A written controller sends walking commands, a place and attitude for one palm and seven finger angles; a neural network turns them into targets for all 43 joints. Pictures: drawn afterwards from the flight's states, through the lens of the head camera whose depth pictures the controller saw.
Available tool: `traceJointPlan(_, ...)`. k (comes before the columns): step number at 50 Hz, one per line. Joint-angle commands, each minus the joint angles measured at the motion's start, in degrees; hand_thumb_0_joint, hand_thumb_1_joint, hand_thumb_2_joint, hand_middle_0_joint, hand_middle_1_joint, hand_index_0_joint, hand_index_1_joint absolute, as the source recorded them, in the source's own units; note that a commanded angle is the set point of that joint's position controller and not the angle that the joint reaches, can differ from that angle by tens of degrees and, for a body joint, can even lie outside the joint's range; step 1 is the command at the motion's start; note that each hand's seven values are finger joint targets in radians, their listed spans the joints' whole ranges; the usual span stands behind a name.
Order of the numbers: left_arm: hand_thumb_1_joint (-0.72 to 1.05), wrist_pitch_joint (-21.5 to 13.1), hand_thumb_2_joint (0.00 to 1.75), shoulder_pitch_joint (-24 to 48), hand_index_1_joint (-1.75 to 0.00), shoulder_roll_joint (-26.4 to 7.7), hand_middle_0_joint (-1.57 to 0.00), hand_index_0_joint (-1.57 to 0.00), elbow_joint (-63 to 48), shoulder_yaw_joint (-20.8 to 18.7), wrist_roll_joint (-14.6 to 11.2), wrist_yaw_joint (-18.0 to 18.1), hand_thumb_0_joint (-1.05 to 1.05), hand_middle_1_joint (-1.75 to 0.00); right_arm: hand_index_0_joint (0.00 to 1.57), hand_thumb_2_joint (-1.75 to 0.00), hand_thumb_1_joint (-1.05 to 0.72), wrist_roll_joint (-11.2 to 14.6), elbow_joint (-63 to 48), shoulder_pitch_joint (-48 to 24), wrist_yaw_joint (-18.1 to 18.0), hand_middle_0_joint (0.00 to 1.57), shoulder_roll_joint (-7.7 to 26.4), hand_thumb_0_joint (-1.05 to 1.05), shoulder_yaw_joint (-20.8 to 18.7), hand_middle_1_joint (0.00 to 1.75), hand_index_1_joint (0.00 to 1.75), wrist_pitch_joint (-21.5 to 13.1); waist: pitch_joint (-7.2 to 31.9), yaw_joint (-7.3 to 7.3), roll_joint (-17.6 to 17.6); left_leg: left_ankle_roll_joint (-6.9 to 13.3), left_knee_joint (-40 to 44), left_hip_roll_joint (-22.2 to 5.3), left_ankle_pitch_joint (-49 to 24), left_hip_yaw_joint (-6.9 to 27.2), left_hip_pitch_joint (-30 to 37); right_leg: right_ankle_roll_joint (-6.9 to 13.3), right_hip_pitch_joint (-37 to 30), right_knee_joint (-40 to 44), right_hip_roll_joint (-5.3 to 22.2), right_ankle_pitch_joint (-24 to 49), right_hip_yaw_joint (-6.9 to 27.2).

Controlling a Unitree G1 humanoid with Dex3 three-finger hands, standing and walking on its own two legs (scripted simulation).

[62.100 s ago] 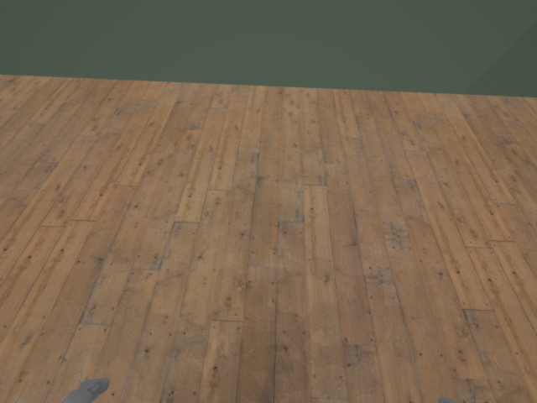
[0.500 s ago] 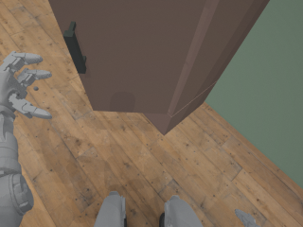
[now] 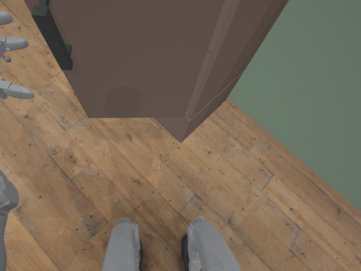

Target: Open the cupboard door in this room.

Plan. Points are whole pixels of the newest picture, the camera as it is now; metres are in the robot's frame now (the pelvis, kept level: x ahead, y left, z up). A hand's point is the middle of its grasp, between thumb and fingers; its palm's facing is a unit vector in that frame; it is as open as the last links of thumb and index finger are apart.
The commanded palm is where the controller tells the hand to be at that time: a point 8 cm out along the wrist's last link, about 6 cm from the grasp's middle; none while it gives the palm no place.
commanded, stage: move the hooked fingers beside the handle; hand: left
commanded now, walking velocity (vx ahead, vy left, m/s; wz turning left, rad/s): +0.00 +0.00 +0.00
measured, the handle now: (56, 34) +0.58 +0.22 +0.07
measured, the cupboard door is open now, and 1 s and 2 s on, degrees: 48 48 48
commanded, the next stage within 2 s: slide the fingers in behind the handle in 0.94 s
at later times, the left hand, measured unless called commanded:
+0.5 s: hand (11, 49) +0.53 +0.29 +0.08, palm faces +0.02 -1.00 -0.01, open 14.0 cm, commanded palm +0.52 +0.32 +0.08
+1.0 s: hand (12, 53) +0.52 +0.29 +0.08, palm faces +0.02 -1.00 -0.04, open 14.0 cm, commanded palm +0.51 +0.31 +0.07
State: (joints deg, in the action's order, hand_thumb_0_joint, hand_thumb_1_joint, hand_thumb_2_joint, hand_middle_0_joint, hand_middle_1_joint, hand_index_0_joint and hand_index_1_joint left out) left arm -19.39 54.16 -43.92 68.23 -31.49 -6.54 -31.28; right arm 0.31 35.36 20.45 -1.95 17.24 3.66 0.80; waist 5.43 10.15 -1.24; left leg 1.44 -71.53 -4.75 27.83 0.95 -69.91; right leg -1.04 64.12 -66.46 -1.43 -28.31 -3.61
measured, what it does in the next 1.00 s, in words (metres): stands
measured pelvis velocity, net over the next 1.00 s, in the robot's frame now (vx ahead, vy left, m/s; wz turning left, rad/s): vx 0.01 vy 0.00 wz -0.01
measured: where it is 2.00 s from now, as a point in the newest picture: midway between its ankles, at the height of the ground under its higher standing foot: (163, 269)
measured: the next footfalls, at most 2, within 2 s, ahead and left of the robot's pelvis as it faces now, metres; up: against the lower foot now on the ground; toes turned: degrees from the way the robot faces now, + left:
none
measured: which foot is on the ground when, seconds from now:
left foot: down 0.00-1.00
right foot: down 0.00-1.00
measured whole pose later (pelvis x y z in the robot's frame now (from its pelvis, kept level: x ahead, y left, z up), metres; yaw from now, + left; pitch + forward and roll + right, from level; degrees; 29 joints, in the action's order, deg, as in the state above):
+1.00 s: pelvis +0.01 +0.00 +0.00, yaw +0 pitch +27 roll -6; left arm -19.5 54.3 -44.9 67.4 -31.8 -5.3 -29.1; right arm 0.0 34.1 19.6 -1.1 16.6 3.9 4.0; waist 5.0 10.6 -1.7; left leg 0.9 -71.4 -5.3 28.7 1.6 -70.1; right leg -0.7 64.1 -65.8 -2.1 -28.8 -4.0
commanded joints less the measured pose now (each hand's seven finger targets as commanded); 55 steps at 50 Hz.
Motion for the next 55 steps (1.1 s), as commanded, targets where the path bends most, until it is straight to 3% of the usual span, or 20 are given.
traceJointPlan(1, -0.5, -1.89, 0.3, 24.9, -1.2, -21.9, -0.3, -0.3, -8.2, -2.54, -0.06, 0.86, 0.0, -1.2, 0.2, -0.9, -0.9, -0.09, -2.49, 10.37, -0.85, 0.2, 12.05, 0.0, -3.68, 0.3, 0.3, -0.32, 28.08, 0.6, -11.46, 0.68, 7.55, 1.22, -17.93, 3.96, 28.07, 2.19, -4.36, 7.61, -2.16, 11.04, 0.48)
traceJointPlan(4, -0.5, -1.19, 0.3, 26.69, -1.2, -24.11, -0.3, -0.3, -7.52, -2.22, 1.98, 1.65, 0.0, -1.2, 0.2, -0.9, -0.9, -0.24, -2.88, 11.1, -0.99, 0.2, 12.01, 0.0, -3.15, 0.3, 0.3, 0.14, 28.08, 1.1, -12.4, 0.72, 7.13, 1.15, -18.33, 4.07, 27.03, 2.21, -4.28, 7.21, -2.22, 11.35, 0.45)
traceJointPlan(7, -0.5, -2.39, 0.3, 30.12, -1.2, -24.58, -0.3, -0.3, -9.53, -1.87, 2.35, 1.9, 0.0, -1.2, 0.2, -0.9, -0.9, -0.7, -2.42, 11.82, -0.88, 0.2, 12.2, 0.0, -3.13, 0.3, 0.3, 0.31, 32.03, 1.84, -15.71, 0.18, 6.14, 0.71, -22.1, 5.22, 31.48, 2.4, -1.38, 6.3, -2.34, 12.37, -0.04)
traceJointPlan(10, -0.5, -2.08, 0.3, 26.03, -1.2, -21.42, -0.3, -0.3, -7.98, -1.09, 1.2, 0.67, 0.0, -1.2, 0.2, -0.9, -0.9, -0.82, -2.59, 12.7, -0.46, 0.2, 12.12, 0.0, -3.32, 0.3, 0.3, 0.76, 33.47, 1.48, -15.97, -0.19, 6.34, 0.61, -25.95, 5.91, 34.71, 2.7, -0.6, 6.05, -2.58, 13.81, -0.82)
traceJointPlan(13, -0.5, -0.27, 0.3, 22.73, -1.2, -21.98, -0.3, -0.3, -8.23, -1.69, 1.2, -0.35, 0.0, -1.2, 0.2, -0.9, -0.9, -0.73, -2.91, 13.12, -0.32, 0.2, 12.37, 0.0, -3.63, 0.3, 0.3, 1.85, 33.72, 0.73, -14.62, -0.12, 6.7, 0.5, -26.89, 5.57, 34.35, 2.31, -2.15, 6.55, -2.46, 15.06, -0.86)
traceJointPlan(14, -0.5, 0.36, 0.3, 22.77, -1.2, -20.86, -0.3, -0.3, -7.84, -0.98, 0.9, -0.54, 0.0, -1.2, 0.2, -0.9, -0.9, -0.67, -2.95, 12.98, -0.21, 0.2, 12.22, 0.0, -3.65, 0.3, 0.3, 1.93, 32.99, 1.25, -13.47, 0.21, 6.66, 0.61, -26.02, 5.22, 33.32, 2.08, -2.72, 7.03, -2.46, 15.38, -0.68)
traceJointPlan(21, -0.5, -3.43, 0.3, 25.91, -1.2, -24.88, -0.3, -0.3, -18.43, -5.98, 0.0, 2.12, 0.0, -1.2, 0.2, -0.9, -0.9, -1.08, -2.7, 13.28, 0.55, 0.2, 11.92, 0.0, -4.32, 0.3, 0.3, 2.22, 37.99, -0.23, -16.81, -0.75, 7.03, 0.34, -31.25, 6.28, 39.62, 2.59, -3.44, 6.93, -2.97, 16.61, -0.87)
traceJointPlan(25, -0.5, -2.81, 0.3, 24.6, -1.2, -18.39, -0.3, -0.3, -14.69, -1.4, 0.21, 2.75, 0.0, -1.2, 0.2, -0.9, -0.9, -0.82, -1.82, 12.74, 0.81, 0.2, 11.14, 0.0, -4.09, 0.3, 0.3, 2.42, 32.03, 0.91, -17.53, -0.63, 7.89, 0.42, -29.08, 5.88, 39.53, 2.67, -1.7, 8.27, -3.01, 15.25, -0.99)
traceJointPlan(29, -0.5, 0.64, 0.3, 20.98, -1.2, -16.02, -0.3, -0.3, -7.54, 1.81, 1.52, 2.47, 0.0, -1.2, 0.2, -0.9, -0.9, -0.38, -2.49, 12.5, 0.29, 0.2, 11.17, 0.0, -3.71, 0.3, 0.3, 2.93, 26.33, 1.9, -12.44, 0.29, 8.67, 0.91, -23.14, 4.6, 32.71, 2.24, -3.47, 9.28, -2.75, 14.34, -0.69)
traceJointPlan(30, -0.5, 0.19, 0.3, 22.32, -1.2, -15.17, -0.3, -0.3, -8.82, 2.19, 1.11, 2.35, 0.0, -1.2, 0.2, -0.9, -0.9, -0.51, -2.52, 12.61, 0.12, 0.2, 11.08, 0.0, -3.72, 0.3, 0.3, 2.68, 27.04, 2.02, -13.23, 0.33, 8.42, 0.98, -25.0, 4.74, 34.06, 2.42, -3.06, 8.95, -2.74, 15.33, -0.7)
traceJointPlan(34, -0.5, -2.82, 0.3, 21.43, -1.2, -17.89, -0.3, -0.3, -13.98, -1.1, -0.25, 2.2, 0.0, -1.2, 0.2, -0.9, -0.9, -0.96, -2.86, 12.31, 0.32, 0.2, 11.04, 0.0, -4.22, 0.3, 0.3, 2.65, 33.05, 0.46, -14.23, -0.1, 7.39, 0.91, -29.5, 4.46, 36.65, 2.39, -5.65, 8.2, -2.72, 18.54, -0.29)
traceJointPlan(40, -0.5, -3.91, 0.3, 22.55, -1.2, -19.71, -0.3, -0.3, -10.58, -2.59, -0.4, 2.5, 0.0, -1.2, 0.2, -0.9, -0.9, -0.47, -2.87, 11.09, 0.27, 0.2, 11.01, 0.0, -3.94, 0.3, 0.3, 2.37, 29.46, 0.84, -11.08, 0.68, 6.77, 1.29, -24.44, 3.45, 30.6, 2.34, -7.55, 7.8, -2.89, 17.33, 0.44)
traceJointPlan(41, -0.5, -3.52, 0.3, 22.75, -1.2, -19.8, -0.3, -0.3, -9.78, -1.82, 0.22, 2.64, 0.0, -1.2, 0.2, -0.9, -0.9, -0.32, -2.85, 10.86, 0.19, 0.2, 11.06, 0.0, -3.77, 0.3, 0.3, 2.47, 28.59, 0.86, -12.61, 0.53, 6.94, 1.29, -23.52, 3.27, 30.23, 2.2, -6.9, 7.94, -2.69, 16.57, 0.52)
traceJointPlan(44, -0.5, -3.3, 0.3, 22.51, -1.2, -20.52, -0.3, -0.3, -11.12, -1.71, 0.86, 2.71, 0.0, -1.2, 0.2, -0.9, -0.9, -0.36, -3.01, 11.05, 0.03, 0.2, 11.13, 0.0, -3.7, 0.3, 0.3, 2.53, 30.49, 0.54, -13.29, 0.53, 6.79, 1.27, -24.35, 3.34, 31.05, 2.24, -7.4, 7.68, -2.62, 17.18, 0.63)
traceJointPlan(46, -0.5, -4.38, 0.3, 23.19, -1.2, -21.02, -0.3, -0.3, -13.58, -2.64, 0.14, 2.23, 0.0, -1.2, 0.2, -0.9, -0.9, -0.6, -2.69, 11.18, 0.2, 0.2, 11.2, 0.0, -3.92, 0.3, 0.3, 2.45, 34.5, 0.0, -14.98, 0.11, 6.28, 1.08, -27.93, 3.93, 34.44, 2.36, -7.33, 7.04, -2.7, 18.93, 0.42)
traceJointPlan(48, -0.5, -4.86, 0.3, 22.89, -1.2, -19.46, -0.3, -0.3, -15.58, -1.88, -0.61, 1.58, 0.0, -1.2, 0.2, -0.9, -0.9, -0.54, -2.54, 11.16, 0.28, 0.2, 11.12, 0.0, -4.19, 0.3, 0.3, 2.49, 36.12, 0.15, -14.75, 0.14, 6.3, 0.97, -28.79, 4.14, 36.26, 2.32, -7.26, 7.2, -2.8, 19.21, 0.34)
traceJointPlan(50, -0.5, -4.63, 0.3, 21.64, -1.2, -18.24, -0.3, -0.3, -14.55, -1.73, -1.5, 0.98, 0.0, -1.2, 0.2, -0.9, -0.9, -0.43, -2.51, 11.15, 0.28, 0.2, 11.09, 0.0, -4.2, 0.3, 0.3, 2.49, 35.26, 0.01, -14.3, 0.18, 6.38, 1.1, -29.15, 4.28, 36.16, 2.51, -7.11, 7.23, -2.87, 19.25, 0.19)
traceJointPlan(52, -0.5, -2.99, 0.3, 22.29, -1.2, -16.2, -0.3, -0.3, -10.86, 0.19, -1.46, 0.68, 0.0, -1.2, 0.2, -0.9, -0.9, -0.07, -2.04, 10.65, 0.25, 0.2, 11.03, 0.0, -4.03, 0.3, 0.3, 2.55, 30.65, 1.46, -11.16, 0.68, 6.55, 1.12, -23.36, 3.73, 31.8, 1.98, -6.29, 8.26, -2.82, 16.45, 0.36)
traceJointPlan(54, -0.5, -1.62, 0.3, 22.68, -1.2, -16.66, -0.3, -0.3, -9.23, 0.6, -0.86, 0.94, 0.0, -1.2, 0.2, -0.9, -0.9, 0.04, -2.25, 10.75, -0.06, 0.2, 11.17, 0.0, -3.86, 0.3, 0.3, 2.44, 28.39, 1.72, -9.43, 1.12, 6.93, 1.35, -19.47, 3.36, 28.13, 1.87, -7.23, 8.82, -2.69, 14.44, 0.8)
traceJointPlan(55, -0.5, -1.96, 0.3, 23.89, -1.2, -16.94, -0.3, -0.3, -10.57, 0.37, -1.04, 1.22, 0.0, -1.2, 0.2, -0.9, -0.9, -0.01, -2.28, 10.78, -0.24, 0.2, 11.08, 0.0, -3.76, 0.3, 0.3, 2.16, 29.15, 1.25, -11.5, 0.99, 7.09, 1.45, -20.15, 3.47, 29.31, 2.21, -6.93, 8.51, -2.64, 14.57, 0.71)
